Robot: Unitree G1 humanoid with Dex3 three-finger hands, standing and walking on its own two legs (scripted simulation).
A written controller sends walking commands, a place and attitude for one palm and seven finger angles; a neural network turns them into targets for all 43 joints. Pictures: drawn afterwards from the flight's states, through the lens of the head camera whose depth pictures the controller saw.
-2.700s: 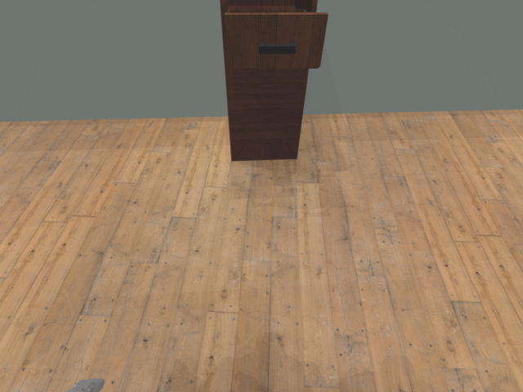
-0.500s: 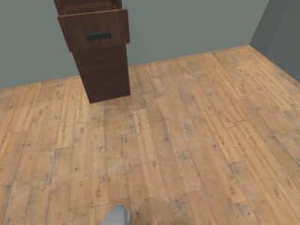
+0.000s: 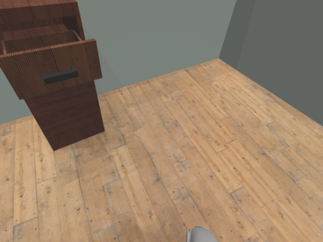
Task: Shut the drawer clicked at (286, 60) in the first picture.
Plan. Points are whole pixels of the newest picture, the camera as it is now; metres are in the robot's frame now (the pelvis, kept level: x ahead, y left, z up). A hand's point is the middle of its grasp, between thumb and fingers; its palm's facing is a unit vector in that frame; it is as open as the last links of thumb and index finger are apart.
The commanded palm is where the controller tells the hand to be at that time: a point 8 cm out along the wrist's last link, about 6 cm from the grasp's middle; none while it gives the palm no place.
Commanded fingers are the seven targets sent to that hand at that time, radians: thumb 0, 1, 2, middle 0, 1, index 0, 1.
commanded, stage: walk to a spot facing it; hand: left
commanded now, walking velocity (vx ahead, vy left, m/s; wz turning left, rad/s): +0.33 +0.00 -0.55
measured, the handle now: (60, 73) +0.69 +0.45 +0.02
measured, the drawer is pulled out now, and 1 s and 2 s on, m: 0.29 0.29 0.29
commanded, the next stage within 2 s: turn to face it in 0.50 s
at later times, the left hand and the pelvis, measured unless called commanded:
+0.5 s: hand (138, 190) +0.32 +0.09 -0.17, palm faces -0.18 -0.96 -0.21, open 7.2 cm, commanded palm none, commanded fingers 0.00 0.90 0.90 -0.20 -0.30 -0.20 -0.30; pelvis +0.19 -0.08 -0.01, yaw -13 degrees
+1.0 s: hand (127, 181) +0.36 +0.13 -0.19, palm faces -0.02 -0.99 -0.16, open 7.3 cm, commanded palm none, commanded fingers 0.00 0.90 0.90 -0.20 -0.30 -0.20 -0.30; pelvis +0.32 -0.04 -0.01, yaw -6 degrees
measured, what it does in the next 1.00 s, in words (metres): walks ahead: right foot, then left foot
